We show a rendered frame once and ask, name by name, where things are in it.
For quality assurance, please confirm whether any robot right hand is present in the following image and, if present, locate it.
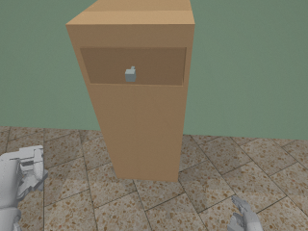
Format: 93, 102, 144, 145
227, 195, 264, 231

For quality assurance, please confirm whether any robot left hand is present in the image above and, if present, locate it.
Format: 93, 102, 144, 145
0, 145, 48, 209

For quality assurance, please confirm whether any drawer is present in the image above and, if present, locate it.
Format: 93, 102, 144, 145
80, 46, 186, 86

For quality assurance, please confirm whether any cabinet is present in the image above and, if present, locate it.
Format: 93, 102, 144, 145
65, 0, 195, 183

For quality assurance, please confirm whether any handle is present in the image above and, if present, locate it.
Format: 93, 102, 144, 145
125, 66, 137, 82

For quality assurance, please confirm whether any robot left forearm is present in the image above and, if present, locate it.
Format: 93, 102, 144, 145
0, 207, 22, 231

